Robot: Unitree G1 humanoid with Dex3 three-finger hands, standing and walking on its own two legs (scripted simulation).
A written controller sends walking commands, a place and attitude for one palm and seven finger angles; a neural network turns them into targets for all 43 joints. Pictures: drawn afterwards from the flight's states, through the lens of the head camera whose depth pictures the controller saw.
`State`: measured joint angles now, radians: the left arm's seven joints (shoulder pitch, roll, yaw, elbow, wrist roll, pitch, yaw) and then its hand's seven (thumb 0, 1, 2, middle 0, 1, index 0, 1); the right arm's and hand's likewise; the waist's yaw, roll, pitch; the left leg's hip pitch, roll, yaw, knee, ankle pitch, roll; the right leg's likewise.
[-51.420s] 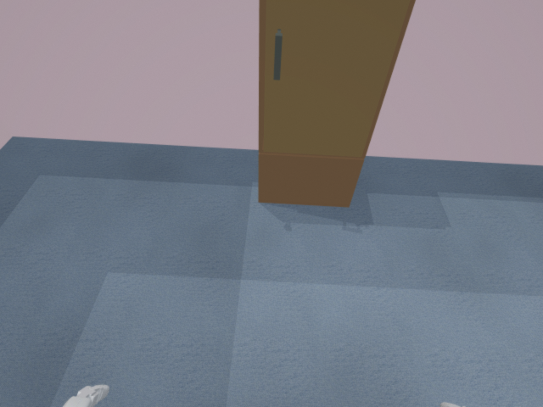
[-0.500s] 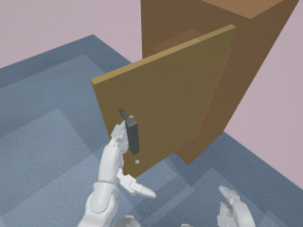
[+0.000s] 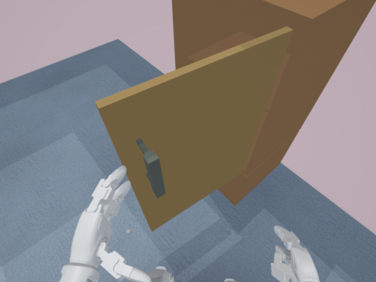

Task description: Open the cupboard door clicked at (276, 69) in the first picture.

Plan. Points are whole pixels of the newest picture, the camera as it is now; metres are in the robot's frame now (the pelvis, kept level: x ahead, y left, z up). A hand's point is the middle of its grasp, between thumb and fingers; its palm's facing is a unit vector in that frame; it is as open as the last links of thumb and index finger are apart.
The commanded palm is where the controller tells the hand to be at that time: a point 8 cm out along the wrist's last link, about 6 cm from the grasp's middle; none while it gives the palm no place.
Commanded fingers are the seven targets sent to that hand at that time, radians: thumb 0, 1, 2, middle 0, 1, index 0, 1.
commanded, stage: slide the hand sideways off the handle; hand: left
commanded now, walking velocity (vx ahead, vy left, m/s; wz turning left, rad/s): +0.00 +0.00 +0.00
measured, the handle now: (150, 169) +0.32 +0.10 +0.07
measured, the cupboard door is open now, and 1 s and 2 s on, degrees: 83 83 83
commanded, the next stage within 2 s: draw the hand back to the body in 0.30 s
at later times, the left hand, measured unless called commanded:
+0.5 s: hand (103, 242) +0.18 +0.16 +0.07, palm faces -0.07 -1.00 -0.02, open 16.3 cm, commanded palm +0.16 +0.22 +0.09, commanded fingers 0.00 -0.50 0.30 -0.15 -0.30 -0.15 -0.30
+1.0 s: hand (52, 223) +0.19 +0.22 +0.14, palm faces +0.10 -0.97 -0.22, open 15.7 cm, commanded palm +0.15 +0.27 +0.16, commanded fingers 0.00 -0.12 0.47 -0.16 -0.30 -0.16 -0.30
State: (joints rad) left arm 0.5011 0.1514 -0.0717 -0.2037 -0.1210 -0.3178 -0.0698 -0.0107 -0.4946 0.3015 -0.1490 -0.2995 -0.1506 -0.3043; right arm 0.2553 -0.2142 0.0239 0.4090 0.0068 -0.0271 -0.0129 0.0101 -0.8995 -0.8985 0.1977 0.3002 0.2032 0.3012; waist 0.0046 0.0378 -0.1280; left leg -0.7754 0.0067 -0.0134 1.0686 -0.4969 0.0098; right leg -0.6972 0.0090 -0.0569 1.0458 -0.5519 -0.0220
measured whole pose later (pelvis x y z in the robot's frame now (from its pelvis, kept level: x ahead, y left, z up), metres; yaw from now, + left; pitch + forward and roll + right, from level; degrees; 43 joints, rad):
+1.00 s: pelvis +0.00 +0.02 +0.03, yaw +0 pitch +5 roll -3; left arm 0.57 0.31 0.15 -0.42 -0.16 -0.08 -0.05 -0.01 -0.39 0.35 -0.16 -0.30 -0.16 -0.30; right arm 0.27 -0.22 0.06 0.44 0.04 -0.10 -0.10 0.01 -0.90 -0.90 0.20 0.30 0.20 0.30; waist 0.03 0.04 -0.12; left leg -0.55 0.00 -0.01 0.89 -0.43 0.04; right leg -0.46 0.01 -0.05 0.82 -0.46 0.01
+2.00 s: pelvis +0.03 -0.01 +0.07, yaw -1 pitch -4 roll +0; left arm 0.49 0.34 0.32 -0.41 -0.07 -0.05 0.11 0.02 0.89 0.90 -0.21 -0.30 -0.21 -0.30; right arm 0.19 -0.23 0.02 0.62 0.01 -0.08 -0.09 0.01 -0.90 -0.90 0.20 0.30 0.20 0.30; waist 0.07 0.06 0.01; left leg -0.12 0.02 0.00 0.44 -0.26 -0.01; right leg -0.05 0.03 -0.03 0.40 -0.29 -0.03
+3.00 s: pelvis -0.12 +0.04 +0.05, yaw +4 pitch +0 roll -2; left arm 0.54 0.40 0.42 -0.56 -0.02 -0.20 0.17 0.01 0.89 0.90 -0.21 -0.30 -0.21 -0.30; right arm 0.21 -0.22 0.00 0.62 0.00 -0.05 -0.08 0.01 -0.90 -0.90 0.20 0.30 0.21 0.30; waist 0.01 -0.02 0.03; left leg -0.39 -0.01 0.01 0.65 -0.29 0.02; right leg -0.41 0.01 0.03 0.58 -0.19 0.03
